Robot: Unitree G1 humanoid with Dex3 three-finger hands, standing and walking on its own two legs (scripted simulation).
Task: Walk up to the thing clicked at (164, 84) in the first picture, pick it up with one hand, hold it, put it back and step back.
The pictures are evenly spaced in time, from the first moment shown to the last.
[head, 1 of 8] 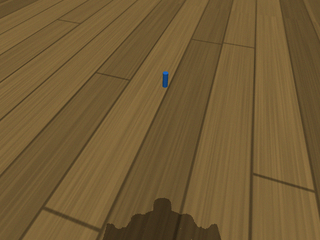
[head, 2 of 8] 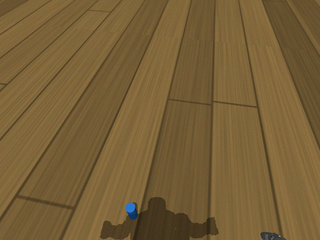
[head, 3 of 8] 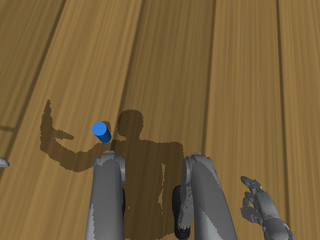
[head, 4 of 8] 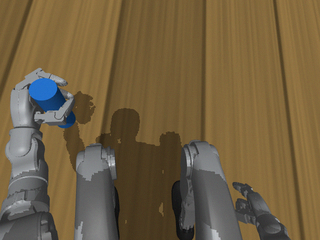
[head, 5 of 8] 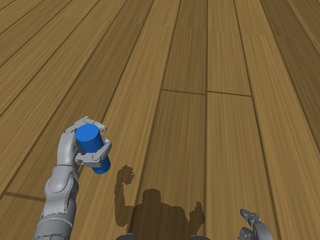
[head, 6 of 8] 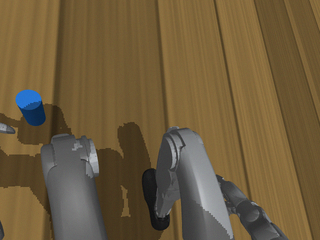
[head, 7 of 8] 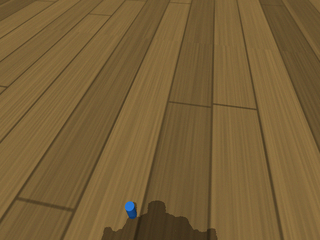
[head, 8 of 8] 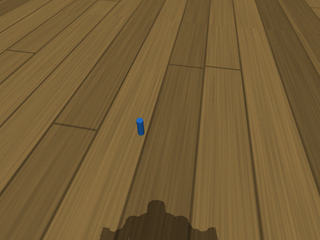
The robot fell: no
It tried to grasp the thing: yes
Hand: left
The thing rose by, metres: 0.69
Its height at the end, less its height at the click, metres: +0.00
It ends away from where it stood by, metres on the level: 0.02
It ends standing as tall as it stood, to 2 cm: yes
